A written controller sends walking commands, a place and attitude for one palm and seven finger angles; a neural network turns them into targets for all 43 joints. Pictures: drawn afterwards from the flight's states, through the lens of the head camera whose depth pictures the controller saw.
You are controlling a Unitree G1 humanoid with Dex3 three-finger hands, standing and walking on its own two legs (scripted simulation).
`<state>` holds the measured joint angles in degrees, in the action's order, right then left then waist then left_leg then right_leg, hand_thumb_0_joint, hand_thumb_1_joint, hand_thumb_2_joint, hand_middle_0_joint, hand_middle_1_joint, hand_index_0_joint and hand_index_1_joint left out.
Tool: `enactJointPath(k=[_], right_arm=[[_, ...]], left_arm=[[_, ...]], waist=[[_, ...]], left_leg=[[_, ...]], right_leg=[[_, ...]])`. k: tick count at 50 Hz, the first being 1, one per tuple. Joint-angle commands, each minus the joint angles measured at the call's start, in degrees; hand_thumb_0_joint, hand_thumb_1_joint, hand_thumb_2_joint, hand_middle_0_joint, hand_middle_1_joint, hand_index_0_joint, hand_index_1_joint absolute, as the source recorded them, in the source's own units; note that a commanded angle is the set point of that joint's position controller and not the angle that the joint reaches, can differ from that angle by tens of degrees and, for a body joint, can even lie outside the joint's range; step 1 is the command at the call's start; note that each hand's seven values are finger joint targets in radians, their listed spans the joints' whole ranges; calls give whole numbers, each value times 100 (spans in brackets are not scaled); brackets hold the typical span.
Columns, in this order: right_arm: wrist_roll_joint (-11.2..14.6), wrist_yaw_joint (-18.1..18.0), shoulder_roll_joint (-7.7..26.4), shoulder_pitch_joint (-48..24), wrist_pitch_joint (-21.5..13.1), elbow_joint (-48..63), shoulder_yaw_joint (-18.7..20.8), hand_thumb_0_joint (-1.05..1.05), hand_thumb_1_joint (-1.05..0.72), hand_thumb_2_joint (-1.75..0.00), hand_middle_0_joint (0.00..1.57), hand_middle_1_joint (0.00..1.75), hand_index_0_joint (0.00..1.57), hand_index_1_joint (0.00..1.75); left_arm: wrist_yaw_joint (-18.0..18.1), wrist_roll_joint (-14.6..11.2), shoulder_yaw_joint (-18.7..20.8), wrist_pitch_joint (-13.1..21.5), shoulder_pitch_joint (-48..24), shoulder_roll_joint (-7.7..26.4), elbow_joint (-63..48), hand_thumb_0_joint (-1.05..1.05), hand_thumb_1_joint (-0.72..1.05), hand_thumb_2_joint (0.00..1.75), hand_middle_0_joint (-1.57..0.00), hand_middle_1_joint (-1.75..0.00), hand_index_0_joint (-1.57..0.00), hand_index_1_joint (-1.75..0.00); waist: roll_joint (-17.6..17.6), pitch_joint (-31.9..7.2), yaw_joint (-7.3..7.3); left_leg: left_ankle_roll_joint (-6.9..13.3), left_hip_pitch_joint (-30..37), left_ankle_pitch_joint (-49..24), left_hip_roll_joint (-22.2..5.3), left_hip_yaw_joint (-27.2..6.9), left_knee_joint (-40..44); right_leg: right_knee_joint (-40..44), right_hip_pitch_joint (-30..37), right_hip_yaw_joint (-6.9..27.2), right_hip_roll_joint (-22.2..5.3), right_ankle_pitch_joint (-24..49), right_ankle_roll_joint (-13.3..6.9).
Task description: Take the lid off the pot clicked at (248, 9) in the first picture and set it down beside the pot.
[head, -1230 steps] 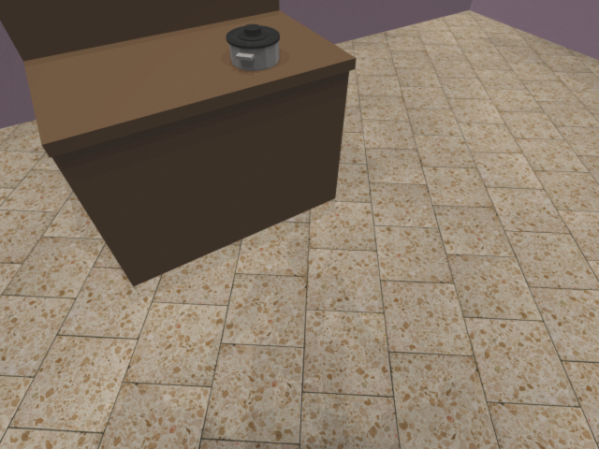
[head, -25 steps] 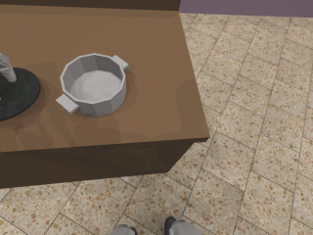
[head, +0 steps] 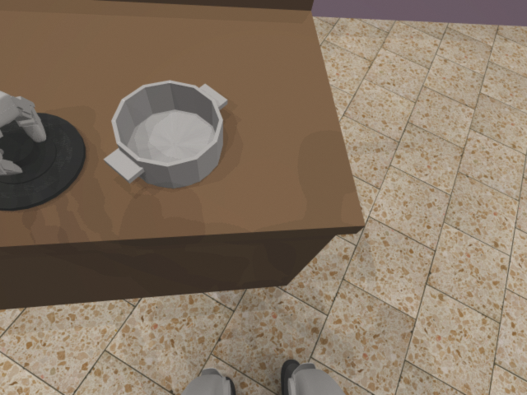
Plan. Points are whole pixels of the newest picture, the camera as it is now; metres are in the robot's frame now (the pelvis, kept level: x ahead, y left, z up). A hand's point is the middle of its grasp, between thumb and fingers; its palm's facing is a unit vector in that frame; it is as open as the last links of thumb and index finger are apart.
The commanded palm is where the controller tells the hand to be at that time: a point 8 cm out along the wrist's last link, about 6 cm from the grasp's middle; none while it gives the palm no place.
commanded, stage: open the fingers wide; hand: left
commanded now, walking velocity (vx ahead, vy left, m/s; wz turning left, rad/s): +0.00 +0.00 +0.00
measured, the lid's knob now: (15, 150) +0.48 +0.36 +0.00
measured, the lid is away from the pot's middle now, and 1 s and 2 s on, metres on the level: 0.23 0.23 0.23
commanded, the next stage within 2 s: raise the empty hand in 0.94 s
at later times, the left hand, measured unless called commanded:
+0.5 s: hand out of the picture +0.45 +0.36 +0.03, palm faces -0.49 -0.14 -0.86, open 8.7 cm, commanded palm +0.49 +0.35 +0.08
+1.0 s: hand out of the picture +0.45 +0.35 +0.03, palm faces -0.48 -0.13 -0.87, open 10.9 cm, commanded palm +0.50 +0.34 +0.08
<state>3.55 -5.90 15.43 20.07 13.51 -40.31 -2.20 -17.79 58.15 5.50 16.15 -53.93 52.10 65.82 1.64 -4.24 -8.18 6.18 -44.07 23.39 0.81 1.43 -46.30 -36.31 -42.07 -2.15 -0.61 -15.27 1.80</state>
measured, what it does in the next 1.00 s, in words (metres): stands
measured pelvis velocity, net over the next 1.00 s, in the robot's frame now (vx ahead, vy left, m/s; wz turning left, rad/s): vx -0.01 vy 0.01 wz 0.00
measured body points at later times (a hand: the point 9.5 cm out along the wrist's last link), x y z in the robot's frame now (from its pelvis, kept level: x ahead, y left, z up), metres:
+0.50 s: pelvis -0.01 +0.01 +0.00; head +0.12 +0.05 +0.43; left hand +0.47 +0.37 +0.08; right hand -0.01 -0.28 -0.11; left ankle -0.03 +0.04 -0.70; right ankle +0.01 -0.17 -0.70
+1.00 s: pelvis -0.01 +0.01 +0.00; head +0.12 +0.05 +0.43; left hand +0.48 +0.36 +0.08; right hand -0.02 -0.27 -0.11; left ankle -0.03 +0.04 -0.71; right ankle +0.01 -0.17 -0.70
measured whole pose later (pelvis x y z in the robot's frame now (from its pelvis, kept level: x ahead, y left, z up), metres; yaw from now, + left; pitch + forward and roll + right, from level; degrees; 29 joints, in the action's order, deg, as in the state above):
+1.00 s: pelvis -0.01 +0.01 +0.00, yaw +0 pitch +21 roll -6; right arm 3.9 -6.1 15.5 20.4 11.9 -39.6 -2.2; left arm -16.7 59.0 2.6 14.6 -56.2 51.1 68.1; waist 1.7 -4.6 -8.9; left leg 6.9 -44.5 23.2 1.4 1.6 -47.1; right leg -37.0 -42.4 -1.7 -0.9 -15.2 0.7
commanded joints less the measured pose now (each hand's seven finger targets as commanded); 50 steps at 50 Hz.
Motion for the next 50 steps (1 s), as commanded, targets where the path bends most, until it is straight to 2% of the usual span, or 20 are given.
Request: enactJointPath(k=[1,3,5,6,10,11,14,16,22,26,27,29,32,34,36,41,42,45,48,50], right_arm=[[-27,-157,1230,971,-106,169,397,0,-90,-90,20,30,20,30],[-40,-125,1225,937,-100,164,423,0,-90,-90,20,30,20,30],[-36,-121,1235,903,-102,178,430,0,-90,-90,20,30,20,30],[-47,-135,1237,934,-102,181,440,0,-90,-90,20,30,20,30],[-1,-169,1234,900,-164,193,393,0,-90,-90,20,30,20,30],[-20,-180,1267,910,-155,192,397,0,-90,-90,20,30,20,30],[-4,-172,1241,860,-183,236,391,0,-90,-90,20,30,20,30],[-27,-167,1247,900,-181,226,418,0,-90,-90,20,30,20,30],[-21,-169,1254,913,-181,252,401,0,-90,-90,20,30,20,30],[-47,-152,1255,967,-175,182,441,0,-90,-90,20,30,20,30],[-25,-152,1241,962,-176,195,437,0,-90,-90,20,30,20,30],[-19,-166,1259,960,-169,203,413,0,-90,-90,20,30,20,30],[-26,-174,1269,961,-173,181,418,0,-90,-90,20,30,20,30],[-2,-156,1271,954,-179,188,410,0,-90,-90,20,30,20,30],[-28,-146,1277,979,-171,161,433,0,-90,-90,20,30,20,30],[-32,-146,1261,988,-164,206,412,0,-90,-90,20,30,20,30],[-31,-134,1262,975,-153,191,430,0,-90,-90,20,30,20,30],[-18,-128,1268,1012,-179,174,425,0,-90,-90,20,30,20,30],[-3,-148,1257,994,-182,248,402,0,-90,-90,20,30,20,30],[-25,-142,1265,1001,-182,192,431,0,-90,-90,20,30,20,30]], left_arm=[[339,70,329,-42,-2321,2091,-943,0,49,83,-66,-107,-66,-104],[287,7,134,-49,-2186,1743,-821,0,46,81,-64,-107,-64,-104],[228,-71,165,-48,-2355,1795,-1025,0,44,78,-61,-106,-61,-104],[231,-53,308,-44,-2472,2026,-1181,0,43,76,-60,-106,-60,-104],[206,-78,174,-26,-2346,1862,-790,0,38,70,-55,-105,-55,-103],[218,-58,326,2,-2443,2098,-985,0,37,69,-54,-105,-54,-103],[223,-49,134,-23,-2259,1826,-747,0,33,64,-50,-104,-50,-103],[231,-21,158,10,-2417,1859,-985,0,31,60,-47,-104,-47,-103],[275,-36,235,-36,-2384,1964,-875,0,24,51,-40,-103,-40,-102],[247,-16,157,-27,-2565,1843,-1157,0,19,46,-35,-102,-35,-101],[239,-34,93,-39,-2420,1716,-931,0,18,45,-34,-101,-33,-101],[232,-73,183,-61,-2448,1882,-894,0,15,42,-31,-101,-31,-101],[238,-57,140,-63,-2556,1844,-985,0,12,38,-27,-100,-27,-100],[225,-39,19,-78,-2470,1697,-804,0,12,38,-27,-100,-27,-100],[237,-3,105,-51,-2586,1804,-1043,0,11,38,-27,-100,-27,-100],[290,-30,192,-89,-2455,1860,-859,0,11,39,-28,-100,-28,-100],[289,-39,-9,-133,-2610,1630,-906,0,11,39,-28,-100,-28,-100],[305,-23,-25,-144,-2573,1579,-860,0,11,40,-28,-99,-28,-99],[322,11,161,-166,-2481,1892,-759,0,10,41,-28,-99,-28,-99],[317,25,61,-145,-2718,1738,-1069,0,10,42,-28,-99,-28,-99]], waist=[[1332,-2712,7],[1331,-2553,-29],[1272,-2689,-15],[1229,-2890,-4],[983,-2499,-82],[1083,-2660,-32],[1107,-2443,-50],[1315,-2635,-39],[1094,-2693,-35],[1467,-2847,-28],[1239,-2711,-73],[1057,-2669,-70],[1160,-2695,-83],[1116,-2461,-95],[1465,-2663,-34],[1155,-2650,-51],[1160,-2612,-103],[1112,-2593,-104],[986,-2669,-62],[1298,-2798,-58]], left_leg=[[-612,3117,-4459,-264,-651,333],[-644,3163,-4447,-304,-660,300],[-562,3131,-4407,-286,-593,310],[-537,3187,-4451,-271,-591,291],[-516,2864,-4122,-263,-578,308],[-531,2931,-4170,-264,-597,311],[-551,2802,-3982,-248,-571,305],[-600,3088,-4273,-286,-649,298],[-566,2898,-4104,-255,-630,289],[-663,3307,-4460,-321,-733,294],[-649,3245,-4392,-325,-739,262],[-584,2966,-4062,-283,-674,301],[-590,2997,-4071,-291,-677,327],[-607,2904,-3870,-298,-689,343],[-702,3275,-4274,-349,-805,337],[-656,3060,-4220,-319,-761,316],[-639,3032,-4034,-322,-740,340],[-654,3061,-4195,-335,-774,340],[-587,2846,-3931,-265,-659,325],[-665,3140,-4267,-329,-761,357]], right_leg=[[21,78,-321,414,953,-425],[37,-164,-352,422,786,-430],[88,90,-290,389,981,-423],[96,265,-240,392,1099,-405],[70,121,-278,394,950,-403],[47,203,-266,385,970,-404],[50,77,-284,392,852,-417],[32,-12,-288,391,845,-417],[21,153,-261,391,917,-413],[33,-66,-292,397,819,-430],[37,-149,-311,405,781,-420],[60,56,-278,397,806,-410],[51,31,-272,388,843,-415],[62,-116,-293,402,664,-424],[23,-258,-301,392,622,-439],[20,-75,-286,402,764,-419],[44,-121,-285,394,715,-419],[25,-151,-298,401,768,-429],[24,127,-238,396,853,-416],[-4,-26,-284,372,861,-438]])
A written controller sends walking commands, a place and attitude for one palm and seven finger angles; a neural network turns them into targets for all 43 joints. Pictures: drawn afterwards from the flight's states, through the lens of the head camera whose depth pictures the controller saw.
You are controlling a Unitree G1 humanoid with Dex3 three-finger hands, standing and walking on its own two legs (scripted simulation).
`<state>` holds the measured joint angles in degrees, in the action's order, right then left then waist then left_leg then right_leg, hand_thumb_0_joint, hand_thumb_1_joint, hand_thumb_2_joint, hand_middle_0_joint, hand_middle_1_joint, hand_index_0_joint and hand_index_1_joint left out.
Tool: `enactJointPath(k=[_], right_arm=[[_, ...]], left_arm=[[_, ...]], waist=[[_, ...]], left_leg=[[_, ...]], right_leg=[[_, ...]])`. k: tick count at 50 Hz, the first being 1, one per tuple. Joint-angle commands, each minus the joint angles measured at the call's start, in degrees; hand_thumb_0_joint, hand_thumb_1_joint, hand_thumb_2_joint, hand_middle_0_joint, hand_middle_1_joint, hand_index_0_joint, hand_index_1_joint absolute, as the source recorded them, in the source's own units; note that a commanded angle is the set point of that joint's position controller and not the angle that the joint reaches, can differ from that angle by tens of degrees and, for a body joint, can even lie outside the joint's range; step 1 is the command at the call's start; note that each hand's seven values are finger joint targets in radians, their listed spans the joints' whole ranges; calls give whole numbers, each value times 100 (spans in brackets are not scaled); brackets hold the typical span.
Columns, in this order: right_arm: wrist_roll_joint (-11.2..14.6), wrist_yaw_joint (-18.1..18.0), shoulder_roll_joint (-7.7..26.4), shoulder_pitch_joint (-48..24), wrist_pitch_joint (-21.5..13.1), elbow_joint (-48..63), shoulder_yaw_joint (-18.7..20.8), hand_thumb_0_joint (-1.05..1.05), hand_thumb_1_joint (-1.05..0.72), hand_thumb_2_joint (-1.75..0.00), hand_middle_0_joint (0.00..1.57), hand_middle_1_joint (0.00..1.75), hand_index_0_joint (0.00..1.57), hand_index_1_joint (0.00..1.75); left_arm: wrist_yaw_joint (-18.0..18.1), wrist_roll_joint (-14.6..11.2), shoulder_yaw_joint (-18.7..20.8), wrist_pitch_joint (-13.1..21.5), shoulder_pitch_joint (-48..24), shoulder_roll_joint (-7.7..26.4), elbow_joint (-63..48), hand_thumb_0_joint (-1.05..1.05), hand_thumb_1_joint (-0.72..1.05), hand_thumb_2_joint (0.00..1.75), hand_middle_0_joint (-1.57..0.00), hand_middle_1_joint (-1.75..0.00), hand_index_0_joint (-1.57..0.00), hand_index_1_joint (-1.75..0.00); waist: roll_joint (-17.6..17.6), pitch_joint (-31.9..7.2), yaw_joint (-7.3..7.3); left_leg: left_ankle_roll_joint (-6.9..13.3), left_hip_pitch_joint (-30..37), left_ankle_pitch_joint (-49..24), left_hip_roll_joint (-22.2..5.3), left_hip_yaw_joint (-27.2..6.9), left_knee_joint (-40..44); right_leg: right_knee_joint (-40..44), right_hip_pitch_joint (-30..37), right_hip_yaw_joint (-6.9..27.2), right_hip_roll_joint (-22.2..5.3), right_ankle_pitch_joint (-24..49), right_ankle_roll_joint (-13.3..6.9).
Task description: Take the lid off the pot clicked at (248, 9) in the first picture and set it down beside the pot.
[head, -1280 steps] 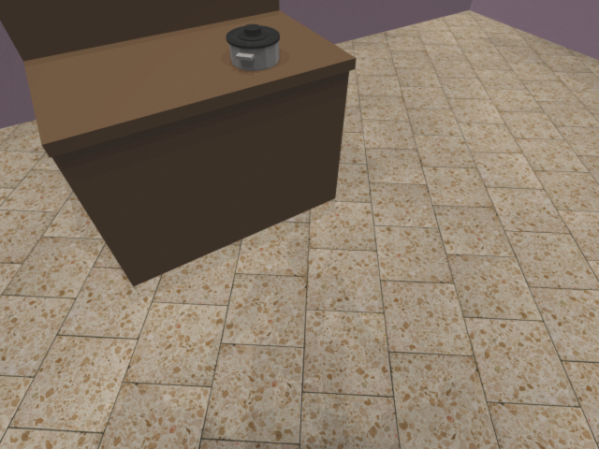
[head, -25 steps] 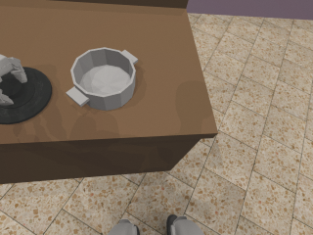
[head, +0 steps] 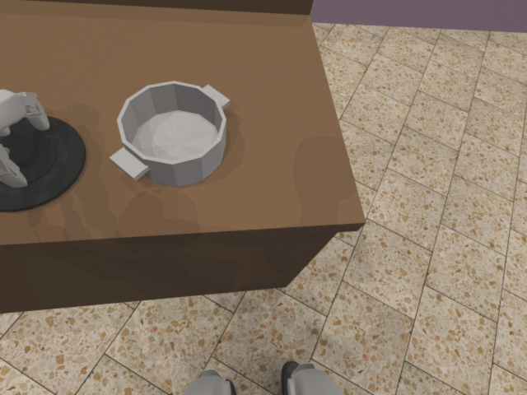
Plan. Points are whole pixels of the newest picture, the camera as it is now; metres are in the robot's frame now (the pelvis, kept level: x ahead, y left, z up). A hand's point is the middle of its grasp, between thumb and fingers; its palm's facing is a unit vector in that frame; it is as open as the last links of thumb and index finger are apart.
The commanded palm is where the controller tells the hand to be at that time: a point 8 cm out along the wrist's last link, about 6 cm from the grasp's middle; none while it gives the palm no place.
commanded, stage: raise the empty hand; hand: left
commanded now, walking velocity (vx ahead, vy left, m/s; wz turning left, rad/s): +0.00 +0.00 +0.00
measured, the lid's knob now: (16, 151) +0.48 +0.35 +0.00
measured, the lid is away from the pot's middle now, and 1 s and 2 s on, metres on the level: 0.23 0.23 0.23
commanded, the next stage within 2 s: draw the hand back to the body in 1.34 s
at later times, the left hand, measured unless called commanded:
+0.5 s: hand out of the picture +0.45 +0.35 +0.08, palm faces -0.45 -0.14 -0.88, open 10.9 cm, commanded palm +0.50 +0.33 +0.14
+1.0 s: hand out of the picture +0.45 +0.35 +0.13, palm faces -0.40 -0.15 -0.91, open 10.9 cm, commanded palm +0.49 +0.34 +0.19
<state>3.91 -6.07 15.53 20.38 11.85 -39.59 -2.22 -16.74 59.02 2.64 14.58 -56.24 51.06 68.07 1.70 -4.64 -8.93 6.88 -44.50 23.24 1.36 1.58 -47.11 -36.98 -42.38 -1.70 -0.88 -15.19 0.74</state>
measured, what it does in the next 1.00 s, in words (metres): stands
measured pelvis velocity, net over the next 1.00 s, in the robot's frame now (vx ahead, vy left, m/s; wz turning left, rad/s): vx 0.01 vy -0.02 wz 0.03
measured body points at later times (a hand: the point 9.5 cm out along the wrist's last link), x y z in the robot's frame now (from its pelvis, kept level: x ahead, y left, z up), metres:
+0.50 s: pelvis +0.01 -0.01 +0.01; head +0.11 +0.02 +0.45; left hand +0.47 +0.35 +0.13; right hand +0.01 -0.29 -0.10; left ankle -0.02 +0.03 -0.70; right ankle +0.02 -0.18 -0.70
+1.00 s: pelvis +0.01 -0.02 +0.02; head +0.10 +0.01 +0.46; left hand +0.47 +0.36 +0.19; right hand +0.02 -0.30 -0.09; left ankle -0.02 +0.03 -0.70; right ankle +0.02 -0.19 -0.70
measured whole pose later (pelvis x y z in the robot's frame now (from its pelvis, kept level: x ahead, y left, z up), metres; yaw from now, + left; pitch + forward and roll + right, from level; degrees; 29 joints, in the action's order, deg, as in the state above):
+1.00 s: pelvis +0.01 -0.02 +0.02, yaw +2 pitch +15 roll -4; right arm 5.3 -6.2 16.4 20.2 10.8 -40.4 -1.6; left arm -23.2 55.6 1.8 12.7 -58.6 53.0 64.5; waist 1.6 -4.3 -6.8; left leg 5.7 -32.6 20.3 1.8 0.8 -37.8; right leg -28.5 -30.6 -1.8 -1.0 -12.8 2.0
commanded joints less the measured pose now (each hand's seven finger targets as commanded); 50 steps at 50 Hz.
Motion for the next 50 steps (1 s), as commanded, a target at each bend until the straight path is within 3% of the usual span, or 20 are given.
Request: enactJointPath(k=[1,3,6,8,9,12,15,19,21,24,25,27,30,32,35,39,42,45,48,50], right_arm=[[-82,-109,1235,991,-18,119,456,0,-90,-90,20,30,20,30],[-82,-91,1237,962,-7,142,451,0,-90,-90,20,30,20,30],[-101,-106,1220,976,7,185,461,0,-90,-90,20,30,20,30],[-84,-77,1190,926,3,143,481,0,-90,-90,20,30,20,30],[-58,-65,1192,922,0,122,480,0,-90,-90,20,30,20,30],[2,-41,1213,899,0,128,448,0,-90,-90,20,30,20,30],[7,-55,1211,886,-14,131,451,0,-90,-90,20,30,20,30],[4,-82,1186,865,-46,139,480,0,-90,-90,20,30,20,30],[29,-115,1194,839,-80,135,437,0,-90,-90,20,30,20,30],[75,-105,1221,800,-115,102,421,0,-90,-90,20,30,20,30],[78,-99,1218,762,-133,117,430,0,-90,-90,20,30,20,30],[44,-102,1197,809,-148,134,450,0,-90,-90,20,30,20,30],[49,-123,1183,755,-160,205,423,0,-90,-90,20,30,20,30],[60,-127,1203,733,-153,187,428,0,-90,-90,20,30,20,30],[89,-103,1196,700,-181,197,429,0,-90,-90,20,30,20,30],[132,-115,1225,682,-181,223,372,0,-90,-90,20,30,20,30],[90,-119,1223,716,-182,184,428,0,-90,-90,20,30,20,30],[76,-130,1201,686,-171,214,428,0,-90,-90,20,30,20,30],[97,-107,1190,647,-163,174,424,0,-90,-90,20,30,20,30],[148,-80,1212,575,-170,165,393,0,-90,-90,20,30,20,30]], left_arm=[[213,-36,329,11,-2515,1807,-1371,0,10,42,-28,-99,-28,-99],[219,-53,505,17,-2307,1972,-1304,0,10,42,-28,-98,-28,-98],[261,-95,826,5,-2382,2353,-1575,0,10,42,-28,-98,-28,-98],[262,-124,572,-63,-2404,1970,-1534,0,10,42,-28,-98,-28,-98],[235,-148,336,-125,-2224,1650,-1138,0,10,42,-28,-98,-28,-98],[121,-197,162,-208,-2197,1549,-936,0,10,42,-28,-98,-28,-98],[17,-162,256,-130,-2438,1752,-1334,0,10,42,-28,-98,-28,-98],[-90,-240,404,-53,-2478,1874,-1536,0,10,42,-28,-98,-28,-98],[-110,-308,358,-48,-2308,1813,-1180,0,10,42,-28,-98,-28,-98],[-135,-306,6,-136,-2575,1515,-1115,0,10,42,-28,-98,-28,-98],[-140,-285,-6,-108,-2643,1504,-1315,0,10,42,-28,-98,-28,-98],[-122,-210,300,-71,-2636,1861,-1500,0,10,42,-28,-98,-28,-98],[-133,-282,493,-61,-2541,2092,-1506,0,10,42,-28,-98,-28,-98],[-158,-322,430,-141,-2597,2043,-1440,0,10,42,-28,-98,-28,-98],[-217,-316,267,-187,-2561,1871,-1357,0,10,42,-28,-98,-28,-98],[-332,-329,92,-260,-2543,1854,-1063,0,10,42,-28,-98,-28,-98],[-379,-310,158,-196,-3009,1973,-1690,0,10,42,-28,-98,-28,-98],[-391,-370,626,-84,-2866,2441,-1875,0,10,42,-28,-98,-28,-98],[-462,-458,347,-209,-2678,2045,-1331,0,10,42,-28,-98,-28,-98],[-516,-471,82,-264,-2690,1821,-1233,0,10,42,-28,-98,-28,-98]], waist=[[1497,-2807,26],[1418,-2777,87],[1360,-3200,145],[1417,-2997,111],[1153,-2621,36],[935,-2294,56],[1267,-2599,138],[1141,-2722,144],[785,-2435,100],[753,-2013,30],[1127,-2068,100],[1212,-2493,181],[1049,-2669,228],[830,-2564,188],[929,-2318,213],[488,-2018,159],[1128,-2483,175],[1194,-2793,270],[815,-2257,188],[802,-1942,201]], left_leg=[[-780,3388,-4419,-394,-812,430],[-798,3388,-4506,-397,-797,387],[-764,3504,-4747,-356,-772,430],[-798,3552,-4806,-380,-791,486],[-765,3359,-4507,-379,-742,499],[-690,3080,-4060,-334,-645,599],[-727,3345,-4364,-322,-679,649],[-716,3570,-4420,-342,-699,714],[-652,3280,-4247,-308,-641,732],[-577,3014,-3413,-310,-586,902],[-639,3211,-3699,-326,-605,925],[-695,3541,-4153,-320,-651,857],[-635,3398,-4193,-258,-576,897],[-590,3297,-3974,-252,-541,951],[-597,3304,-4010,-254,-519,1023],[-444,2824,-3180,-184,-410,1110],[-548,3435,-3799,-238,-506,1120],[-577,3746,-4624,-252,-572,1054],[-491,3394,-4024,-222,-478,1134],[-485,3215,-3827,-227,-434,1233]], right_leg=[[91,-92,-323,421,804,-330],[94,-61,-334,428,803,-338],[139,392,-284,412,1135,-314],[199,293,-319,412,1116,-322],[241,149,-350,426,976,-306],[311,274,-318,426,920,-310],[326,448,-277,396,1102,-355],[438,637,-274,399,1115,-329],[462,720,-268,399,1181,-304],[548,604,-279,370,856,-318],[536,549,-279,353,900,-351],[524,713,-266,372,1065,-352],[564,1146,-219,347,1381,-341],[621,1229,-225,335,1383,-306],[683,1195,-248,334,1374,-328],[754,1404,-207,337,1230,-306],[762,1375,-228,334,1347,-335],[771,1590,-230,336,1698,-326],[891,1513,-253,334,1516,-276],[917,1503,-258,317,1477,-309]])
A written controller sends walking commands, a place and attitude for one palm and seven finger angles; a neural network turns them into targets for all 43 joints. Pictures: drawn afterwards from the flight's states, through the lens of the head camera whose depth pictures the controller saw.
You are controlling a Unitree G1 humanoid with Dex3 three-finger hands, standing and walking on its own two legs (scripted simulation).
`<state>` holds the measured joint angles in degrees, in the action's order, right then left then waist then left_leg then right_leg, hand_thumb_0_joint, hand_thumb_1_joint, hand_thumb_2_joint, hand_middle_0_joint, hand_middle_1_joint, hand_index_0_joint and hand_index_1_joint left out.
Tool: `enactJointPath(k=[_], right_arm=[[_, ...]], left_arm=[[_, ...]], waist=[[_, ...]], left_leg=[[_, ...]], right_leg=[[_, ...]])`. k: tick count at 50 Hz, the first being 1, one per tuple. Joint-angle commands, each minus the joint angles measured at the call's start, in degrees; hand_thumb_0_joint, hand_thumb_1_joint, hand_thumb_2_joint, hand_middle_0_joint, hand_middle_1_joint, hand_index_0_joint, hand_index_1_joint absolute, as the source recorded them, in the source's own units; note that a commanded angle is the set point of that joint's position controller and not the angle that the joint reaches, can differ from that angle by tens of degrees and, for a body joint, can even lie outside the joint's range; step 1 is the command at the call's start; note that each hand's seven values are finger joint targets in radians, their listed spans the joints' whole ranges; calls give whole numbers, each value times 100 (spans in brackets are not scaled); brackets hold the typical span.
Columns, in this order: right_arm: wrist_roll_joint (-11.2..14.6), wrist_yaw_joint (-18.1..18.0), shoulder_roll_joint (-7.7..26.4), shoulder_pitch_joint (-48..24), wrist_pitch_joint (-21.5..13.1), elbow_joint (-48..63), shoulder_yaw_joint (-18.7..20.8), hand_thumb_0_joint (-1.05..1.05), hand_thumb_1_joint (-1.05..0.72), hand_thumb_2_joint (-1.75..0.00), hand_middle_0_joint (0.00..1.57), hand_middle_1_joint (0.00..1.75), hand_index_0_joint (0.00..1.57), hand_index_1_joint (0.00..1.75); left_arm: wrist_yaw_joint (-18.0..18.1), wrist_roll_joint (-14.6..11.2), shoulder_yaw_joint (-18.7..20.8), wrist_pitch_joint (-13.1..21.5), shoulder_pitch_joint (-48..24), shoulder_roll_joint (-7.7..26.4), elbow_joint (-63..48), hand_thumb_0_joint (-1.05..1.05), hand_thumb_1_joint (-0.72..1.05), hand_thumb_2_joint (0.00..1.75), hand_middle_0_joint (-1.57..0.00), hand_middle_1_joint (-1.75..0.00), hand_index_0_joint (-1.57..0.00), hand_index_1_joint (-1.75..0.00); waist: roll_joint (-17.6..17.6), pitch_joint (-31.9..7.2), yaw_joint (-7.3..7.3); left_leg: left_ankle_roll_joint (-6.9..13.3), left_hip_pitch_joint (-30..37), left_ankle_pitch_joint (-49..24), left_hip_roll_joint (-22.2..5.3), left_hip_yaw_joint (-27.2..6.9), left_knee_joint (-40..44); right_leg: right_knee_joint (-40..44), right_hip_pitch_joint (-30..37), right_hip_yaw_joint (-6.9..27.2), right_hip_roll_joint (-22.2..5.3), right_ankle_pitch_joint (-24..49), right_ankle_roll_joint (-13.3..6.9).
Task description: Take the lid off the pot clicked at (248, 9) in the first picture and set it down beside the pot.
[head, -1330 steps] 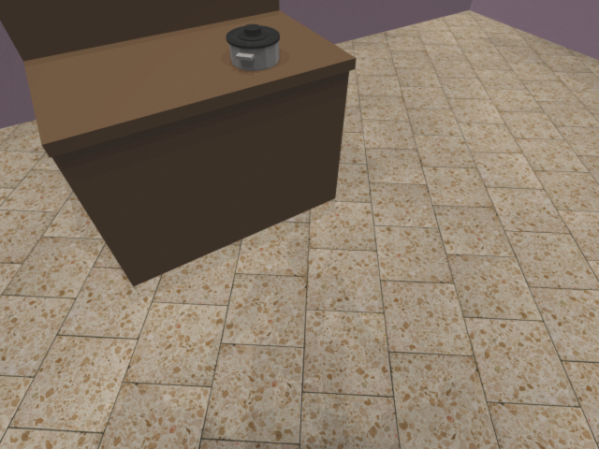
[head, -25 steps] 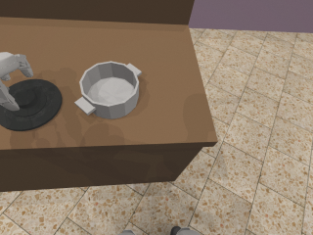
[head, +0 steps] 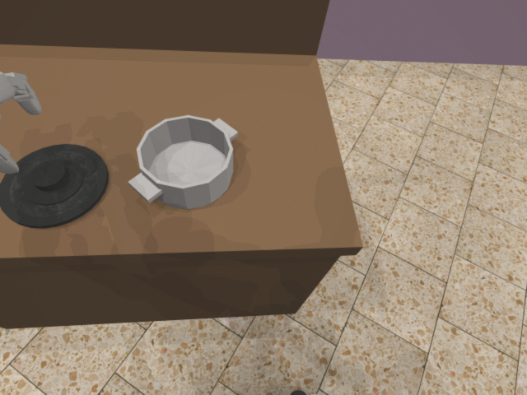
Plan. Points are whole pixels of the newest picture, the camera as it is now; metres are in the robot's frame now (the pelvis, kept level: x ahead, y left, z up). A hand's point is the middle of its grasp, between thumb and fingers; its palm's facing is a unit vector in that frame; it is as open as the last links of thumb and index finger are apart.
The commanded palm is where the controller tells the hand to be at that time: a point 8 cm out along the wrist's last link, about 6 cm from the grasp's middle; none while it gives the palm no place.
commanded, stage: raise the empty hand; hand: left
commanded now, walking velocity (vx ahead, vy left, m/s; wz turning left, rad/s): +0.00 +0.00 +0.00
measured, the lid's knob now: (49, 175) +0.48 +0.35 -0.02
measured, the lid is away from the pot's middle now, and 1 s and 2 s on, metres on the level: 0.23 0.23 0.23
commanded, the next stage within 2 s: draw the hand back to the body in 0.34 s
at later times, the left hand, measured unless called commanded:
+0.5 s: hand out of the picture +0.45 +0.35 +0.13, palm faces -0.42 -0.12 -0.90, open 10.9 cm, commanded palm +0.47 +0.34 +0.20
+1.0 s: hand (7, 140) +0.42 +0.31 +0.14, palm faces -0.09 -0.50 -0.86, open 10.9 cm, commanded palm +0.39 +0.33 +0.19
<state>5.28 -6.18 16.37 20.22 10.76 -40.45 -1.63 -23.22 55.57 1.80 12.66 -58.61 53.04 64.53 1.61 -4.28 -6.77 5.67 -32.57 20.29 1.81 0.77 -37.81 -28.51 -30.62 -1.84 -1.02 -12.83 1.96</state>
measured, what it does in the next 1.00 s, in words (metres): stands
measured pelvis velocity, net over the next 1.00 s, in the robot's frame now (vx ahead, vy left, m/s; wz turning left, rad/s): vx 0.00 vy -0.01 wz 0.04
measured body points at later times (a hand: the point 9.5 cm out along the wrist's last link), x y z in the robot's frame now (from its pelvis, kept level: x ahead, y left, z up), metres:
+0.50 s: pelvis +0.00 +0.00 +0.00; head +0.09 +0.02 +0.45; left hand +0.47 +0.35 +0.18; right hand +0.03 -0.28 -0.11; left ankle -0.03 +0.05 -0.72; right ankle +0.00 -0.17 -0.72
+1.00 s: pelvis +0.00 -0.01 +0.01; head +0.06 +0.00 +0.46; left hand +0.42 +0.33 +0.19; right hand +0.10 -0.26 -0.11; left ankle -0.03 +0.05 -0.72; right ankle +0.00 -0.17 -0.72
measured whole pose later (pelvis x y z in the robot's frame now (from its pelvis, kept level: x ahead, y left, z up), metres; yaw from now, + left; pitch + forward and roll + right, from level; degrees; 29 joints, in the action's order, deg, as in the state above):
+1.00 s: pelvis +0.00 -0.01 +0.01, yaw +2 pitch +8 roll -2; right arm 5.0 -3.4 15.0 15.5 10.1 -34.0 -0.8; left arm -16.3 29.8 6.9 9.8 -43.6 42.9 48.1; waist 2.4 -0.2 -1.7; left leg 4.9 -20.2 16.7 3.4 -0.3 -29.3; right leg -23.7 -19.5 -2.6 -2.4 -11.9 -0.3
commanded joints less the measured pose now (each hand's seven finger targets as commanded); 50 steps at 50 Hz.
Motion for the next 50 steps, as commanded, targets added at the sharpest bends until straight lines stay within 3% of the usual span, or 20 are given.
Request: enactJointPath(k=[1,7,13,17,23,26,29,31,33,35,37,39,41,43,45,46,47,48,49,50], right_arm=[[-3,-56,1136,605,-30,246,335,0,-90,-90,20,30,20,30],[-69,-28,1100,572,9,306,391,0,-90,-90,20,30,20,30],[-20,10,1096,519,-6,301,353,0,-90,-90,20,30,20,30],[8,52,1117,454,-14,266,330,0,-90,-90,20,30,20,30],[-49,-19,1112,453,-20,334,363,0,-90,-90,20,30,20,30],[-101,15,1057,396,-18,415,389,0,-90,-90,20,30,20,30],[-62,91,1016,274,-4,530,375,0,-90,-90,20,30,20,30],[-54,149,1025,190,30,580,385,0,-90,-90,20,30,20,30],[-68,213,973,95,61,652,431,0,-90,-90,20,30,20,30],[-99,246,952,0,96,728,476,0,-90,-90,20,30,20,30],[-137,260,953,-7,113,788,466,0,-90,-90,20,30,20,30],[-94,232,962,-130,151,810,399,0,-90,-90,20,30,20,30],[-92,245,954,-243,149,821,397,0,-90,-90,20,30,20,30],[-86,278,906,-368,117,861,435,0,-90,-90,20,30,20,30],[-101,288,894,-449,90,979,435,0,-90,-90,20,30,20,30],[-119,294,858,-434,67,997,414,0,-90,-90,20,30,20,30],[-22,227,500,534,-171,1201,391,0,-90,-90,20,30,20,30],[-23,186,661,143,-308,1166,292,0,-90,-90,20,30,20,30],[-37,141,684,12,-412,1188,289,0,-90,-90,20,30,20,30],[-64,93,759,-115,-508,1203,280,0,-90,-90,20,30,20,30]], left_arm=[[123,-82,80,-116,-2505,1554,-863,0,10,42,-28,-98,-28,-98],[72,-76,511,-52,-2812,2022,-1510,0,10,42,-28,-98,-28,-98],[14,-78,242,-198,-2688,1751,-999,0,10,42,-28,-98,-28,-98],[-88,-96,-336,-299,-2687,1113,-671,0,10,42,-28,-98,-28,-98],[-14,-51,302,-126,-3158,1942,-1505,0,10,42,-28,-98,-28,-98],[75,-60,644,-9,-2830,2080,-1744,0,10,42,-28,-98,-28,-98],[85,-143,560,-123,-2026,1761,-1064,0,10,42,-28,-98,-28,-98],[72,-158,376,-194,-1971,1544,-1283,0,10,42,-28,-98,-28,-98],[35,-146,181,-210,-2122,1264,-1914,0,10,42,-28,-98,-28,-98],[25,-209,401,-115,-2053,1389,-2565,0,10,42,-28,-98,-28,-98],[48,-343,860,-81,-1434,1716,-2449,0,10,42,-28,-98,-28,-98],[49,-489,931,-127,-1134,1726,-1997,0,10,42,-28,-98,-28,-98],[85,-483,698,-193,-1294,1499,-2118,0,10,42,-28,-98,-28,-98],[111,-359,424,-205,-1690,1245,-2761,0,10,42,-28,-98,-28,-98],[190,-308,706,-145,-1433,1503,-3195,0,10,42,-28,-98,-28,-98],[217,-365,877,-149,-927,1542,-2923,0,10,42,-28,-98,-28,-98],[1057,-3822,1319,-149,-816,-329,-2697,0,10,42,-28,-98,-28,-98],[1439,-4173,1078,-183,-519,-411,-2737,0,10,42,-28,-98,-28,-98],[1682,-4273,1170,-177,-395,-450,-2985,0,10,42,-28,-98,-28,-98],[1876,-4733,1433,-166,-116,-414,-2863,0,10,42,-28,-98,-28,-98]], waist=[[848,-1943,-28],[1071,-2710,59],[764,-2158,33],[555,-1661,-49],[884,-2595,51],[1291,-2789,159],[733,-2138,196],[766,-2089,222],[1005,-2237,228],[1151,-2510,268],[803,-2625,318],[251,-2237,321],[382,-1972,302],[884,-1959,292],[1093,-2235,364],[850,-2206,390],[665,-1438,62],[342,-1162,225],[278,-1133,246],[-102,-1177,298]], left_leg=[[-391,2050,-3490,-264,-379,305],[-409,2614,-4311,-267,-484,271],[-382,2370,-3900,-251,-443,402],[-353,2057,-3290,-268,-379,498],[-341,2434,-3691,-246,-445,460],[-500,2919,-4642,-285,-584,428],[-386,2358,-3985,-233,-462,494],[-391,2315,-3975,-226,-440,569],[-447,2658,-4291,-258,-533,591],[-497,3115,-4990,-299,-661,561],[-385,2985,-4840,-237,-625,550],[-218,2310,-3817,-160,-460,684],[-244,2263,-3654,-171,-446,816],[-359,2692,-3884,-249,-551,855],[-422,3042,-4340,-254,-628,816],[-373,2926,-4298,-207,-619,789],[-650,3561,-3301,-640,-701,1007],[-640,3528,-2468,-776,-966,1281],[-621,3524,-2040,-818,-1053,1427],[-512,3298,-1631,-778,-918,1489]], right_leg=[[69,256,-265,348,1137,-435],[84,619,-222,344,1541,-416],[205,525,-255,352,1330,-410],[232,329,-276,351,1064,-413],[164,782,-212,315,1399,-422],[149,686,-266,338,1459,-446],[233,739,-264,315,1340,-427],[238,826,-249,295,1411,-438],[273,733,-269,292,1370,-453],[290,722,-262,299,1454,-458],[303,1028,-228,294,1571,-420],[316,1370,-206,229,1602,-401],[349,1280,-239,218,1501,-427],[418,985,-289,221,1228,-458],[433,1063,-253,227,1303,-488],[435,1219,-255,247,1358,-473],[463,919,-324,77,889,-576],[569,862,-221,61,399,-561],[612,910,-201,34,285,-573],[685,1155,-109,-15,339,-551]])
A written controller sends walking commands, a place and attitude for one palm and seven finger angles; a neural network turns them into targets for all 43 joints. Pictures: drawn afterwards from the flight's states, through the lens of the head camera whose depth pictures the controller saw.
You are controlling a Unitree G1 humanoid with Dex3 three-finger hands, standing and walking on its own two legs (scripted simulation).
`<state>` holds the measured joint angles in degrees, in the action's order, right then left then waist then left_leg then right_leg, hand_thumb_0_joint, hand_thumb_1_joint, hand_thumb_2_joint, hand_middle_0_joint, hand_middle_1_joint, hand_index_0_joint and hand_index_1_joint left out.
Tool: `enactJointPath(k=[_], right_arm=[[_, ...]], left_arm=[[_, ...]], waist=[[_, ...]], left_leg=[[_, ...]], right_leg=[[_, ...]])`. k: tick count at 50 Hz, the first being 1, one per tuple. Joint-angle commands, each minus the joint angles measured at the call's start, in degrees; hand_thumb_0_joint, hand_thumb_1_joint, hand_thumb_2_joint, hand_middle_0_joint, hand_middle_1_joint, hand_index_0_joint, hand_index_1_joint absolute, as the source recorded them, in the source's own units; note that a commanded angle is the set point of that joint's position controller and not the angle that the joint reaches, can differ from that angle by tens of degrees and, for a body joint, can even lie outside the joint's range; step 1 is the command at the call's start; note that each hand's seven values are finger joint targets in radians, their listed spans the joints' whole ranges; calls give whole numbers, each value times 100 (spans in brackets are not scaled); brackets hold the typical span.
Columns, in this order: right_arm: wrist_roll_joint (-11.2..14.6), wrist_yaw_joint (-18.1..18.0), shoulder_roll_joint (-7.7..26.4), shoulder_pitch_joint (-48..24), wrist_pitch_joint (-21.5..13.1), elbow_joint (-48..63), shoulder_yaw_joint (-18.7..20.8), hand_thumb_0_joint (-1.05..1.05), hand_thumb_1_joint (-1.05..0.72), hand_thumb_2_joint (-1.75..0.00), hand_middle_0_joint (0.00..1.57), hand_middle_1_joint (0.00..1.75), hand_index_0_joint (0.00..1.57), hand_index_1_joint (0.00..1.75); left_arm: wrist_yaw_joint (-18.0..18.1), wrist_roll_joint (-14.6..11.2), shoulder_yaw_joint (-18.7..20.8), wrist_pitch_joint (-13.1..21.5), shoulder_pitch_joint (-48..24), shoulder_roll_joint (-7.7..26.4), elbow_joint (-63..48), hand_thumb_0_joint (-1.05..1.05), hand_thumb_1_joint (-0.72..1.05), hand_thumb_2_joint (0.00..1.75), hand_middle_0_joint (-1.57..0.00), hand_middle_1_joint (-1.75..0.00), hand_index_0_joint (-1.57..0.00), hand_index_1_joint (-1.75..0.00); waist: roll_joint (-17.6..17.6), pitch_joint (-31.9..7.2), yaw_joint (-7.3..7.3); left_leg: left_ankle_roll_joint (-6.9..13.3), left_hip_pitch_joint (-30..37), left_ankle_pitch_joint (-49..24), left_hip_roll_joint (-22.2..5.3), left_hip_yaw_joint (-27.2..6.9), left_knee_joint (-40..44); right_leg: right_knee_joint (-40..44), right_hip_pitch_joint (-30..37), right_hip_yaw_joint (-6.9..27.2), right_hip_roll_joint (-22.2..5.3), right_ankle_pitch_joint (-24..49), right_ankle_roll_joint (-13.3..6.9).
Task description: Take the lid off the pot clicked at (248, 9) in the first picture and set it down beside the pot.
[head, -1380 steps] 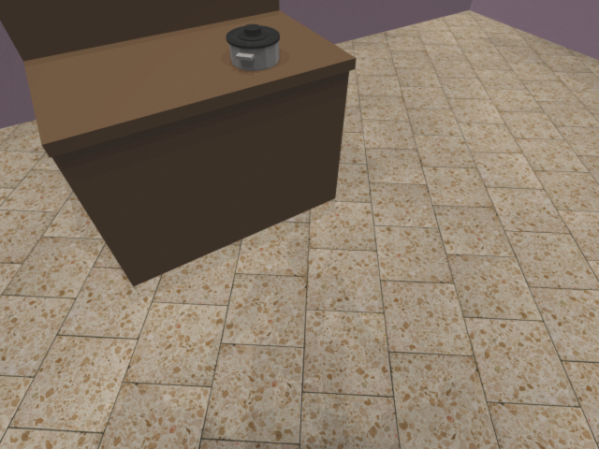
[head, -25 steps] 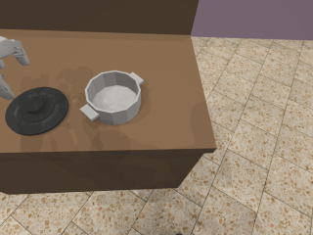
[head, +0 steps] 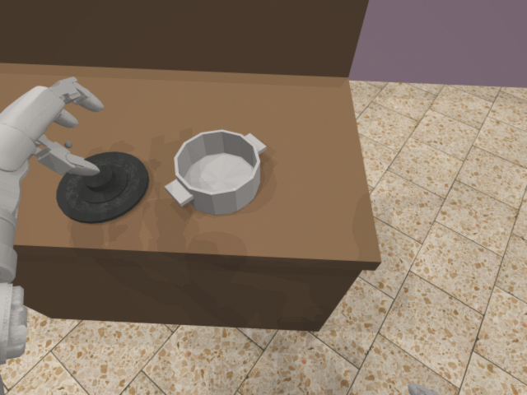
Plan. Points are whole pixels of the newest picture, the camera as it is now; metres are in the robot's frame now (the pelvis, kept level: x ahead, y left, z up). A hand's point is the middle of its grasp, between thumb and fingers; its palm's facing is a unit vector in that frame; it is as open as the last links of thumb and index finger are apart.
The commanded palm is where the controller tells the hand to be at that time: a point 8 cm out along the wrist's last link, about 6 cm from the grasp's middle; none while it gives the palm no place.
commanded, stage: draw the hand back to the body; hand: left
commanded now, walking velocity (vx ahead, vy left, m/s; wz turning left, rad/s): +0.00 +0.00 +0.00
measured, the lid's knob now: (99, 178) +0.49 +0.34 -0.03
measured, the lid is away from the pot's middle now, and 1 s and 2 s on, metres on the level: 0.23 0.23 0.23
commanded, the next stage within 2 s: step back with the hand held close in 1.70 s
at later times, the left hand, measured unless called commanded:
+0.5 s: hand (82, 153) +0.39 +0.25 +0.16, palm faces +0.45 -0.84 -0.31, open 9.5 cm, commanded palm +0.33 +0.28 +0.18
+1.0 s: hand (85, 224) +0.28 +0.21 +0.16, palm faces +0.47 -0.84 -0.29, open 7.6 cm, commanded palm +0.22 +0.24 +0.18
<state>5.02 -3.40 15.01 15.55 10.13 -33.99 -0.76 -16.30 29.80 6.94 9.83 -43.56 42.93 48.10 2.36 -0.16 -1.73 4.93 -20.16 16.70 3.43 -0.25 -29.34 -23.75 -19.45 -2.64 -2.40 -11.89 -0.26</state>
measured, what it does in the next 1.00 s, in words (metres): shifts its weight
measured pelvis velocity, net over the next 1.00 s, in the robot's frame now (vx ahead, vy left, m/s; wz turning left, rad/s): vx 0.00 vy -0.07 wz -0.01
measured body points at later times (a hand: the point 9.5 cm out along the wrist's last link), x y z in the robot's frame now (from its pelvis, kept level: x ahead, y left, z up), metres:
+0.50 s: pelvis +0.03 -0.05 +0.01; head +0.05 -0.06 +0.46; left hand +0.36 +0.30 +0.17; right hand +0.14 -0.31 -0.11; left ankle -0.03 +0.06 -0.74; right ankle -0.01 -0.16 -0.74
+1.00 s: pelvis +0.00 -0.07 +0.01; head -0.01 -0.10 +0.46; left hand +0.25 +0.25 +0.18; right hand +0.18 -0.30 -0.09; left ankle -0.03 +0.06 -0.74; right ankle -0.01 -0.16 -0.74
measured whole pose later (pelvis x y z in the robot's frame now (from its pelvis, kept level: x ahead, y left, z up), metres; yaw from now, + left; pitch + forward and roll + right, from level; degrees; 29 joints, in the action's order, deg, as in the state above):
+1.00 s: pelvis +0.00 -0.07 +0.01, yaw +0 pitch -3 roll +0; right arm 2.8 -3.8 13.8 9.9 -4.9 -38.3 -2.3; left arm 5.6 -5.3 19.6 4.9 1.1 21.5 3.1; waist 4.0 1.6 2.1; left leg -0.5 -3.8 14.5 -1.0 -1.1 -21.7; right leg -20.2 -5.3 -3.7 1.8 -11.7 -2.3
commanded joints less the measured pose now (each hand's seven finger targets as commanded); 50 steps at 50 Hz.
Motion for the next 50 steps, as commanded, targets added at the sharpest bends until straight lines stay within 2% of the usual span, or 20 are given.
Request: enactJointPath(k=[1,2,3,5,7,9,12,14,17,20,22,24,27,30,33,35,40,43,45,50], right_arm=[[-66,-218,942,295,-516,472,169,0,-90,-90,20,30,20,30],[-88,-211,975,330,-606,436,169,0,-90,-90,20,30,20,30],[-114,-218,956,292,-698,395,152,0,-90,-90,20,30,20,30],[-182,-193,947,214,-923,308,139,0,-90,-90,20,30,20,30],[-239,-113,832,159,-1169,367,143,0,-90,-90,20,30,20,30],[-273,-45,821,185,-1223,303,160,0,-90,-90,20,30,20,30],[-243,-28,876,57,-1157,281,189,0,-90,-90,20,30,20,30],[-214,-54,878,-95,-1255,337,216,0,-90,-90,20,30,20,30],[-255,-26,834,-107,-1414,322,244,0,-90,-90,20,30,20,30],[-259,-38,827,-104,-1360,184,251,0,-90,-90,20,30,20,30],[-224,-67,829,-213,-1299,188,257,0,-90,-90,20,30,20,30],[-185,-84,796,-405,-1359,241,252,0,-90,-90,20,30,20,30],[-198,-75,732,-554,-1460,302,205,0,-90,-90,20,30,20,30],[-214,-88,701,-649,-1501,261,180,0,-90,-90,20,30,20,30],[-193,-112,668,-757,-1498,274,169,0,-90,-90,20,30,20,30],[-164,-114,644,-877,-1538,294,163,0,-90,-90,20,30,20,30],[-211,-101,606,-1033,-1640,342,120,0,-90,-90,20,30,20,30],[-213,-108,547,-1161,-1663,399,89,0,-90,-90,20,30,20,30],[-222,-109,515,-1249,-1753,434,85,0,-90,-90,20,30,20,30],[-248,-94,500,-1293,-1827,399,87,0,-90,-90,20,30,20,30]], left_arm=[[1344,-2413,948,95,-1766,626,-1199,0,10,42,-28,-98,-28,-98],[1512,-2534,1287,133,-1990,970,-1570,0,10,42,-28,-98,-28,-98],[1632,-2614,1283,152,-2176,921,-1730,0,12,43,-28,-97,-28,-97],[1847,-2694,1569,279,-2538,1179,-2602,0,16,46,-28,-93,-28,-93],[1992,-2778,1721,322,-1881,1002,-3210,0,20,48,-27,-90,-27,-90],[2057,-2917,1821,155,-505,648,-2808,0,24,51,-27,-86,-27,-86],[2015,-3143,1610,-39,351,142,-2428,0,30,54,-26,-81,-26,-81],[2027,-3165,1688,77,-157,345,-3400,0,34,57,-26,-78,-26,-78],[2132,-3148,2062,126,178,618,-4235,0,40,60,-25,-73,-25,-73],[2173,-3199,2197,-51,1110,446,-3713,0,46,64,-25,-68,-25,-68],[2128,-3277,1835,-177,1212,-12,-3437,0,50,66,-24,-64,-24,-64],[2125,-3305,1684,-143,970,-104,-3944,0,54,68,-24,-61,-24,-61],[2210,-3301,2078,-73,1130,322,-4666,0,60,72,-23,-56,-23,-56],[2280,-3309,2237,-81,1428,361,-4825,0,66,76,-22,-51,-22,-51],[2245,-3383,1867,-218,1946,-219,-4325,0,72,79,-22,-45,-22,-45],[2224,-3392,1665,-175,1772,-393,-4662,0,76,82,-21,-42,-21,-42],[2272,-3452,2108,-133,2523,-101,-5113,0,86,88,-20,-33,-20,-33],[2251,-3484,1978,-143,2646,-331,-5328,0,90,90,-20,-30,-20,-30],[2247,-3466,1824,-67,2561,-465,-5882,0,90,90,-20,-30,-20,-30],[2257,-3513,1843,-113,3639,-746,-5871,0,90,90,-20,-30,-20,-30]], waist=[[-272,-1583,-203],[-182,-1842,-149],[71,-1871,-168],[1064,-2082,-87],[1885,-2266,36],[1253,-1857,132],[-103,-1191,100],[220,-1546,77],[861,-2127,157],[182,-1687,184],[-239,-1281,89],[-103,-1314,71],[486,-1761,196],[405,-1653,234],[-39,-1003,191],[145,-790,148],[91,-993,308],[23,-900,305],[384,-895,280],[60,-632,344]], left_leg=[[-371,1762,-1259,-842,-589,646],[-361,1725,-1524,-784,-489,582],[-410,1726,-1903,-752,-405,562],[-602,2165,-2858,-797,-468,516],[-783,2665,-4081,-865,-568,412],[-740,2290,-4299,-884,-449,381],[-430,1277,-3084,-786,-147,511],[-372,1492,-3116,-754,-139,513],[-440,2218,-4442,-773,-227,341],[-354,1727,-3926,-699,-43,374],[-308,1413,-3045,-629,81,500],[-255,1475,-2671,-577,99,524],[-260,1720,-2942,-509,60,541],[-279,1725,-2900,-499,47,585],[-268,1485,-2238,-496,117,695],[-263,1522,-1909,-486,105,769],[-250,1601,-1907,-456,57,793],[-264,1582,-1707,-465,73,863],[-268,1725,-1643,-460,80,875],[-268,1631,-1478,-479,51,926]], right_leg=[[241,343,37,122,515,-317],[233,669,58,92,806,-320],[214,790,55,84,1059,-318],[193,835,30,75,1274,-339],[166,926,-27,98,1383,-361],[165,1168,-84,109,1669,-329],[176,1560,-71,93,2087,-254],[138,1685,-40,46,2260,-245],[107,1790,-30,92,2636,-229],[154,2033,-11,86,2974,-196],[208,1894,-8,91,2777,-157],[230,1903,21,62,2692,-153],[192,2226,69,57,2845,-162],[205,2261,63,68,2854,-159],[322,1932,33,98,2379,-114],[441,1751,34,105,1976,-123],[439,1965,86,110,1962,-120],[489,1891,84,118,1698,-105],[564,1795,103,110,1541,-113],[638,1701,70,135,1281,-114]])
